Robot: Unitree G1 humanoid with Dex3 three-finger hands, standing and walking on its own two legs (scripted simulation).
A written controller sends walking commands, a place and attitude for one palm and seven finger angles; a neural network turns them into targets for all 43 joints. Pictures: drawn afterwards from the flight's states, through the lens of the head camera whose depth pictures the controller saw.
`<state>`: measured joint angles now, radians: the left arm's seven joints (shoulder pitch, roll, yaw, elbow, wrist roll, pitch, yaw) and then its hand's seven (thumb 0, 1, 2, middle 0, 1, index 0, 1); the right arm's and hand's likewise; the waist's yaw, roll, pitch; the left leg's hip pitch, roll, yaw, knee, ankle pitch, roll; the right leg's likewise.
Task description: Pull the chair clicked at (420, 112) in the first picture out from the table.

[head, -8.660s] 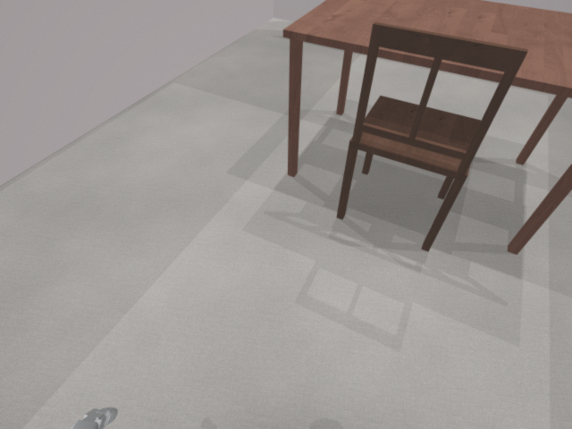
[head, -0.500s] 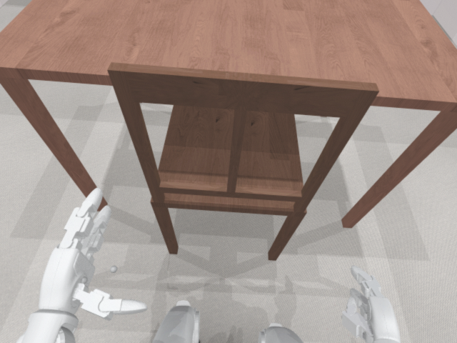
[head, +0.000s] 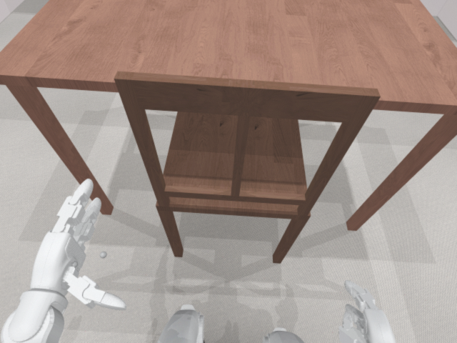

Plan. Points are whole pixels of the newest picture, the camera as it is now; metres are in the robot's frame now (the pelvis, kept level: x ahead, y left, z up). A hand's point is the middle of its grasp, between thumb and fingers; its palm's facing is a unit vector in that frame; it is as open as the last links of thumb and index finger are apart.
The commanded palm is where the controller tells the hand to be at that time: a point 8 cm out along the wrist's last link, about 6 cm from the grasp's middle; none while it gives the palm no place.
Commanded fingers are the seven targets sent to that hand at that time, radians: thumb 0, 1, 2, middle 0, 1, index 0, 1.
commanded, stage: raise the hand toward the chair's back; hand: left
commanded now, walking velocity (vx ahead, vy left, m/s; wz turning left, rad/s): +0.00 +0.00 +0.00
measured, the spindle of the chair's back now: (238, 160) +0.49 +0.00 -0.02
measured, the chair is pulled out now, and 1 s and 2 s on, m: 0.00 0.00 0.00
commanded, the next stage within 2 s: aim the fingers beside a spindle in 0.40 s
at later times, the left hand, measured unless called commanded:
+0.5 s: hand (113, 257) +0.24 +0.19 +0.05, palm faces +0.01 -1.00 -0.07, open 16.9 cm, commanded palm +0.22 +0.24 +0.05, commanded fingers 0.00 -0.50 0.30 -0.06 -0.08 -0.06 -0.08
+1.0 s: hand (127, 240) +0.28 +0.18 +0.02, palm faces -0.01 -1.00 -0.06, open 16.9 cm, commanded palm +0.26 +0.24 +0.03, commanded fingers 0.00 -0.50 0.30 -0.06 -0.08 -0.06 -0.08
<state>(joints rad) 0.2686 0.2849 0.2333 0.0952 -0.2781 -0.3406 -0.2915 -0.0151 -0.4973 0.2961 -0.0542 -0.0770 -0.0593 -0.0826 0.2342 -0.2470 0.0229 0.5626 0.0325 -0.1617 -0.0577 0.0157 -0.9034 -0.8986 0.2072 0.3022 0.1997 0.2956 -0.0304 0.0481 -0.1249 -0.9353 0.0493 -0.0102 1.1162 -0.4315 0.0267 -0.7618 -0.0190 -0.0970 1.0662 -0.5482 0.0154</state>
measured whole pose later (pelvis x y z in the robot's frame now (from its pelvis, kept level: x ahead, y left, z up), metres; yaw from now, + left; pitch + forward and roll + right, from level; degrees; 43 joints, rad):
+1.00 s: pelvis +0.00 -0.02 -0.01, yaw -1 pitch +17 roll -3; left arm 0.16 0.27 0.25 0.24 -0.28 -0.40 -0.29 -0.02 -0.50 0.30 -0.06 -0.08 -0.06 -0.08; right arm 0.23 -0.26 0.00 0.59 0.02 -0.17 -0.05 0.02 -0.90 -0.90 0.21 0.30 0.20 0.30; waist -0.04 0.04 -0.14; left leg -1.00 0.06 -0.01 1.15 -0.45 0.00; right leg -0.84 -0.01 -0.09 1.13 -0.58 -0.01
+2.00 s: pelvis -0.01 +0.00 -0.04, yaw -2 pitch +22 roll -3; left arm -0.20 0.26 0.22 0.48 -0.19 -0.42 -0.20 -0.02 -0.50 0.30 -0.06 -0.08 -0.06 -0.08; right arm 0.22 -0.25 0.01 0.60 0.00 -0.08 -0.02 0.01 -0.91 -0.90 0.21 0.30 0.20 0.30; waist -0.07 0.04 -0.14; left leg -1.18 0.07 0.01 1.27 -0.47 0.02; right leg -1.03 -0.01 -0.07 1.26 -0.60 0.01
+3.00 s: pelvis -0.01 -0.01 -0.03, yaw -2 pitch +21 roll -4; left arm -0.16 0.28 0.22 0.49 -0.24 -0.42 -0.26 -0.02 -0.50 0.30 -0.05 -0.08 -0.06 -0.08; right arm 0.22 -0.26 0.01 0.60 0.02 -0.07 -0.02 0.01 -0.91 -0.90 0.21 0.30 0.20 0.30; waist -0.06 0.05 -0.15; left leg -1.16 0.06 -0.01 1.26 -0.47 0.02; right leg -1.00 -0.01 -0.08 1.23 -0.60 0.00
